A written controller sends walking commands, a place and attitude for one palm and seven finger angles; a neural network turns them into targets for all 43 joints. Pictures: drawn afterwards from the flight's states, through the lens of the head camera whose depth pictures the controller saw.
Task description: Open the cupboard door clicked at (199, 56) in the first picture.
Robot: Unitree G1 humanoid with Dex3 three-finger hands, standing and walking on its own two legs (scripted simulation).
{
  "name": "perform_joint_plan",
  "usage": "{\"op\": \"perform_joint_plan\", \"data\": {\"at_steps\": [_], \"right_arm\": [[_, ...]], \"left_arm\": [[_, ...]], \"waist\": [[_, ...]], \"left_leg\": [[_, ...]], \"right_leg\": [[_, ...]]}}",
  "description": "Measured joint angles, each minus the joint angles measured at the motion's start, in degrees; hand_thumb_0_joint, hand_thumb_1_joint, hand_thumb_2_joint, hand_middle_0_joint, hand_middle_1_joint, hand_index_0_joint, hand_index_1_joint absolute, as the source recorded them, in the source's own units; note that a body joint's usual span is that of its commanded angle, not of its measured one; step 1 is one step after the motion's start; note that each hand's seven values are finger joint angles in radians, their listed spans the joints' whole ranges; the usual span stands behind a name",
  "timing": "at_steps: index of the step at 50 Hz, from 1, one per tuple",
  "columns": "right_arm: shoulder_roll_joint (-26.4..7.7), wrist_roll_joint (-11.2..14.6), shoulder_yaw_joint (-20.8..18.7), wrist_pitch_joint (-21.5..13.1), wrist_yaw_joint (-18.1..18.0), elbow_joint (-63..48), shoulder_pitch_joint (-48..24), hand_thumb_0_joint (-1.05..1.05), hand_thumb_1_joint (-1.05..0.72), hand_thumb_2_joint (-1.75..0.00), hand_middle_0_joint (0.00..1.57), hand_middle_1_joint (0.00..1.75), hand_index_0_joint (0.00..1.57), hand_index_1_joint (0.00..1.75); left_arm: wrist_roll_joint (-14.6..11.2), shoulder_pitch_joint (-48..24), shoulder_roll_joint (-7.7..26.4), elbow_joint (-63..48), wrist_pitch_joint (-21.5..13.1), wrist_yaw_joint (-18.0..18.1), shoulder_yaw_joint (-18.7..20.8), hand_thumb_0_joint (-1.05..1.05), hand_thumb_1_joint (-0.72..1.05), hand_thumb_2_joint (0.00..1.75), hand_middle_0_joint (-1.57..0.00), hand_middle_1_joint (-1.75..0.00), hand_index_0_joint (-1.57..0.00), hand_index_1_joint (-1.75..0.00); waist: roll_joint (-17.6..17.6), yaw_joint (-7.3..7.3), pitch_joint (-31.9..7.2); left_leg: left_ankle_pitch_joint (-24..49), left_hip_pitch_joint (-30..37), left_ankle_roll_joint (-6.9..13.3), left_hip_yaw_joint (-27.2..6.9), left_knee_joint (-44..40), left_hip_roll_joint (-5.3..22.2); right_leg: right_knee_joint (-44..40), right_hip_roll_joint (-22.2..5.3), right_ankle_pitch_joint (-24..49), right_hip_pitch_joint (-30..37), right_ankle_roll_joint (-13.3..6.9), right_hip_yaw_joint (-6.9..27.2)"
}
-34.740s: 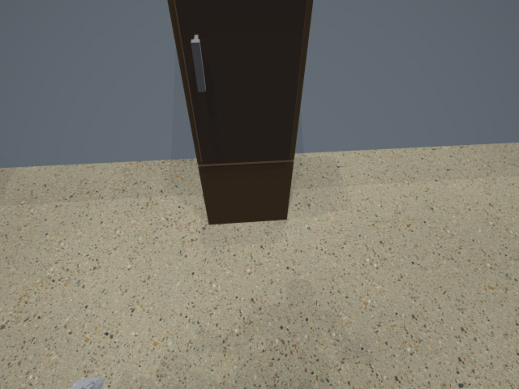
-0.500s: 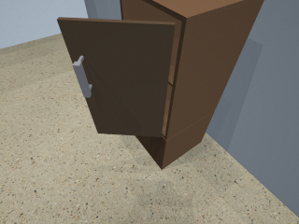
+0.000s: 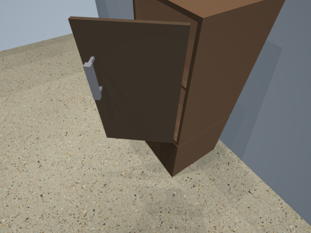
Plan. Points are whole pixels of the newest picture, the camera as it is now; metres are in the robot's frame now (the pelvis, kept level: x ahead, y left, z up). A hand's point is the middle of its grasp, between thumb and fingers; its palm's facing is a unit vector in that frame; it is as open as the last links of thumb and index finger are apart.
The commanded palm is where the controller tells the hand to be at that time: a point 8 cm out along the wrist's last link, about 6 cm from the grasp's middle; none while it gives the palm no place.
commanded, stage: shuffle to correct the standing spot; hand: left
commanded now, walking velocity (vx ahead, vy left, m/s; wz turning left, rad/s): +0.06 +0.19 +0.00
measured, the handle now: (94, 78) +0.57 +0.26 +0.06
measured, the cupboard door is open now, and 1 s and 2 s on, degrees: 51 51 51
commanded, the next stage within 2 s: come to a stop and stand still in 0.02 s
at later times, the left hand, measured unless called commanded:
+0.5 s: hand out of the picture +0.05 +0.20 -0.17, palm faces +0.01 -0.98 -0.22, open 7.2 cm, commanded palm none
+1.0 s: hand out of the picture +0.01 +0.19 -0.17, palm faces +0.00 -0.98 -0.19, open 7.3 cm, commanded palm none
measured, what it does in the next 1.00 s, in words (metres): stands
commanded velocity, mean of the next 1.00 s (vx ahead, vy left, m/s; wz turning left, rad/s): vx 0.01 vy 0.00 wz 0.00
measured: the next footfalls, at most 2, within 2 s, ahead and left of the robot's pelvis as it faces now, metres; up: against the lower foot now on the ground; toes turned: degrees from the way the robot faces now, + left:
none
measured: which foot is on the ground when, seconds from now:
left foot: down 0.00-1.00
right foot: down 0.00-1.00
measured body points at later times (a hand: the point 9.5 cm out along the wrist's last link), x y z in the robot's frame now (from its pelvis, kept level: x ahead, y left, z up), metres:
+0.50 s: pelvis +0.03 +0.02 +0.00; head +0.04 +0.01 +0.45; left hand +0.05 +0.25 -0.15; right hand +0.01 -0.19 -0.16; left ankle -0.02 +0.13 -0.73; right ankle +0.00 -0.07 -0.73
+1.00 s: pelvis +0.02 +0.03 +0.00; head +0.03 +0.02 +0.45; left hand +0.01 +0.24 -0.16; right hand +0.02 -0.19 -0.16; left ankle -0.02 +0.13 -0.73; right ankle +0.00 -0.07 -0.73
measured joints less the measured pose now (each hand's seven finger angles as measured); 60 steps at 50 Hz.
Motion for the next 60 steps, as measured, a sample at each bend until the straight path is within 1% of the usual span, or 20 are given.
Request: {"op": "perform_joint_plan", "data": {"at_steps": [3, 5, 6, 7, 9, 11, 12, 13, 15, 17, 18, 21, 24, 28, 39, 41, 43, 46, 53, 60], "right_arm": [[-0.4, 0.0, -0.5, 0.5, 0.1, -0.8, 0.1, 0.00, -0.92, -0.90, 0.19, 0.30, 0.19, 0.30], [-0.3, 0.0, -0.6, 0.3, 0.2, -1.5, -0.2, 0.00, -0.91, -0.90, 0.19, 0.30, 0.19, 0.30], [-0.3, -0.1, -0.6, 0.0, 0.2, -2.0, -0.2, 0.00, -0.91, -0.90, 0.19, 0.30, 0.19, 0.30], [-0.2, -0.2, -0.7, -0.2, 0.2, -2.7, -0.2, 0.00, -0.91, -0.90, 0.19, 0.30, 0.19, 0.30], [0.1, -0.4, -0.7, -0.7, 0.0, -3.8, -0.2, 0.00, -0.91, -0.90, 0.19, 0.30, 0.19, 0.30], [0.7, -0.6, -0.4, -1.1, -0.2, -4.3, 0.0, 0.00, -0.91, -0.90, 0.19, 0.30, 0.19, 0.30], [1.0, -0.7, -0.2, -1.3, -0.2, -4.2, 0.1, 0.00, -0.91, -0.90, 0.19, 0.30, 0.19, 0.30], [1.3, -0.8, 0.0, -1.4, -0.3, -3.9, 0.3, 0.00, -0.91, -0.90, 0.19, 0.30, 0.19, 0.30], [1.5, -0.8, 0.2, -1.4, -0.5, -2.9, 0.7, 0.00, -0.92, -0.90, 0.20, 0.30, 0.19, 0.30], [1.8, -0.4, 0.4, -1.4, -0.5, -1.8, 1.1, 0.00, -0.92, -0.90, 0.20, 0.30, 0.20, 0.30], [1.7, -0.2, 0.5, -1.4, -0.5, -1.1, 1.0, 0.00, -0.92, -0.90, 0.20, 0.30, 0.20, 0.30], [1.8, 0.0, 0.6, -1.0, -0.4, 0.6, 1.0, 0.00, -0.92, -0.90, 0.20, 0.30, 0.20, 0.30], [2.3, 0.0, 0.8, -1.1, -0.6, 1.9, 1.1, 0.01, -0.92, -0.90, 0.20, 0.30, 0.20, 0.30], [2.7, 0.1, 1.1, -1.7, -0.9, 2.9, 1.3, 0.01, -0.92, -0.90, 0.20, 0.30, 0.19, 0.30], [2.8, 0.1, 1.3, -1.8, -1.3, 3.6, 1.0, 0.00, -0.92, -0.90, 0.19, 0.30, 0.19, 0.30], [1.9, 0.2, 1.1, -1.1, -0.9, 2.4, 0.7, 0.01, -0.92, -0.90, 0.20, 0.30, 0.19, 0.30], [0.8, 0.4, 0.6, -0.9, -0.6, 0.4, 0.5, 0.01, -0.93, -0.90, 0.20, 0.30, 0.19, 0.30], [0.2, 0.2, 0.3, -1.6, -0.5, -1.4, 0.7, 0.01, -0.93, -0.90, 0.19, 0.30, 0.19, 0.30], [0.1, 0.0, 1.0, -1.4, -0.7, -1.5, 1.4, 0.01, -0.93, -0.90, 0.19, 0.30, 0.19, 0.30], [0.8, 0.0, 1.7, -1.5, -0.3, -0.4, 2.1, 0.01, -0.93, -0.90, 0.19, 0.30, 0.19, 0.30]], "left_arm": [[0.1, 0.7, 0.0, -0.6, 0.3, 0.2, 0.6, 0.00, 0.90, 0.90, -0.20, -0.29, -0.20, -0.30], [0.2, 1.1, 0.4, -0.9, 0.8, 0.3, 1.1, 0.00, 0.90, 0.90, -0.20, -0.29, -0.20, -0.30], [0.3, 1.2, 0.7, -1.0, 1.2, 0.3, 1.3, 0.00, 0.90, 0.90, -0.20, -0.29, -0.20, -0.30], [0.3, 1.2, 1.0, -1.0, 1.7, 0.3, 1.4, 0.00, 0.90, 0.90, -0.20, -0.29, -0.20, -0.30], [0.4, 0.8, 1.5, -1.1, 2.5, 0.4, 1.6, 0.00, 0.90, 0.90, -0.20, -0.29, -0.20, -0.30], [0.4, 0.0, 2.0, -1.4, 2.6, 0.3, 1.6, 0.00, 0.90, 0.90, -0.20, -0.29, -0.20, -0.30], [0.4, -0.4, 2.1, -1.5, 2.4, 0.2, 1.5, 0.00, 0.90, 0.90, -0.20, -0.29, -0.20, -0.30], [0.3, -0.9, 2.1, -1.7, 2.1, 0.1, 1.4, 0.00, 0.90, 0.90, -0.20, -0.29, -0.20, -0.30], [0.2, -1.7, 1.9, -2.1, 1.4, 0.0, 1.0, 0.00, 0.91, 0.90, -0.20, -0.29, -0.20, -0.30], [0.1, -2.1, 1.6, -2.5, 0.3, -0.1, 0.6, 0.00, 0.91, 0.90, -0.20, -0.29, -0.20, -0.30], [0.1, -2.4, 1.2, -2.1, -0.1, 0.1, 0.4, 0.00, 0.91, 0.90, -0.20, -0.29, -0.20, -0.30], [-0.2, -2.2, 0.7, -1.0, -0.9, 0.4, -0.2, 0.00, 0.93, 0.90, -0.20, -0.29, -0.20, -0.30], [-0.4, -1.8, 0.9, -0.1, -0.9, 0.5, -0.5, 0.01, 0.94, 0.90, -0.20, -0.29, -0.20, -0.30], [-0.6, -1.9, 1.0, 0.6, -0.6, 0.7, -0.6, 0.01, 0.94, 0.90, -0.20, -0.29, -0.20, -0.30], [-0.6, -0.2, 0.2, 2.0, -0.5, 0.6, -1.0, 0.01, 0.93, 0.90, -0.20, -0.29, -0.20, -0.30], [-0.3, 0.0, -0.6, 2.0, -1.3, 1.3, -1.4, 0.01, 0.93, 0.90, -0.20, -0.29, -0.20, -0.30], [-0.3, 0.8, -1.4, 1.6, -1.9, 1.5, -1.8, 0.00, 0.92, 0.90, -0.20, -0.29, -0.20, -0.30], [-0.5, 1.1, -1.7, 2.1, -1.7, 1.1, -2.1, 0.00, 0.92, 0.90, -0.20, -0.29, -0.20, -0.30], [-0.5, 0.6, -1.4, 2.0, -0.5, 0.6, -2.1, 0.01, 0.91, 0.90, -0.20, -0.29, -0.20, -0.30], [-0.5, 0.1, -0.5, 1.4, -0.3, 0.3, -2.0, 0.00, 0.91, 0.90, -0.20, -0.29, -0.20, -0.30]], "waist": [[-0.4, 0.34, 0.1], [-1.7, 0.70, 0.4], [-2.2, 0.76, 0.5], [-2.5, 0.81, 0.5], [-2.6, 0.60, 0.7], [-2.5, -0.03, 1.0], [-2.4, -0.26, 1.1], [-2.2, -0.44, 1.2], [-1.7, -0.61, 1.2], [-1.9, -0.48, 1.1], [-1.3, -0.45, 1.3], [0.3, -1.31, 0.5], [0.1, -1.60, -0.3], [-0.3, -1.32, -0.5], [-0.6, -0.75, -0.3], [0.5, -0.72, -0.1], [1.8, -1.16, 0.3], [1.9, -1.70, 0.4], [2.0, -1.17, -0.2], [1.7, -1.04, -0.4]], "left_leg": [[-1.1, -0.5, 0.7, 1.1, 1.5, -0.5], [-1.1, 0.0, 1.6, 2.1, 0.9, -1.8], [-1.2, 0.0, 2.1, 2.5, 0.9, -2.2], [-1.3, -0.1, 2.5, 3.0, 1.0, -2.5], [-1.3, 0.0, 3.2, 3.8, 0.5, -2.7], [-0.7, 0.3, 3.5, 3.9, -0.7, -3.0], [-0.3, 0.7, 3.5, 3.9, -1.5, -3.1], [0.1, 1.0, 3.5, 3.8, -2.2, -3.2], [0.4, 1.6, 3.3, 3.5, -2.9, -3.3], [-0.5, 1.6, 2.8, 3.6, -1.9, -3.7], [-1.1, 1.8, 2.5, 3.5, -1.2, -3.3], [-0.9, 3.1, 1.8, 2.7, -2.0, -2.1], [-0.8, 4.5, 1.6, 2.6, -4.1, -1.7], [-0.1, 5.8, 1.4, 2.7, -6.0, -1.3], [0.7, 6.9, 1.0, 2.6, -7.8, -0.8], [-0.3, 3.9, 1.1, 2.0, -3.7, 0.0], [-2.3, 2.2, 1.2, 1.1, -1.2, 0.5], [-2.4, 1.8, 1.6, 1.4, -0.3, -0.3], [-1.6, 3.6, 2.6, 2.4, -1.4, -1.9], [-0.1, 4.2, 3.0, 2.9, -3.5, -2.6]], "right_leg": [[1.3, -1.0, -0.9, -0.4, 0.7, 0.0], [2.6, -2.2, -1.6, -0.9, 1.4, 0.8], [3.8, -2.7, -2.0, -1.6, 0.9, 1.1], [6.4, -3.0, -4.2, -2.9, 0.3, 0.9], [14.6, -2.9, -9.2, -6.6, -0.7, 0.2], [20.1, -2.5, -10.3, -9.4, -1.2, -0.7], [20.4, -2.3, -9.9, -10.0, -1.2, -1.2], [19.2, -2.1, -9.2, -10.0, -1.1, -1.7], [12.9, -1.7, -5.9, -8.5, -0.8, -2.4], [3.9, -1.6, 1.4, -5.6, -0.7, -2.2], [3.1, -1.1, 2.5, -5.0, -1.0, -2.2], [1.9, 0.1, 1.6, -3.3, -1.8, -3.1], [-0.3, 0.7, 1.9, -1.9, -2.0, -3.2], [-2.4, 1.2, 2.7, -0.6, -2.1, -3.2], [-4.8, 1.9, 3.8, 0.9, -2.5, -3.4], [-4.8, 2.5, 4.2, -0.1, -2.3, -3.7], [-3.5, 3.1, 4.0, -1.5, -2.3, -3.8], [-1.1, 2.2, 3.1, -2.5, -2.0, -3.3], [0.3, 0.7, 2.7, -2.1, -1.1, -2.3], [-0.4, 0.0, 3.6, -2.3, -0.8, -1.7]]}}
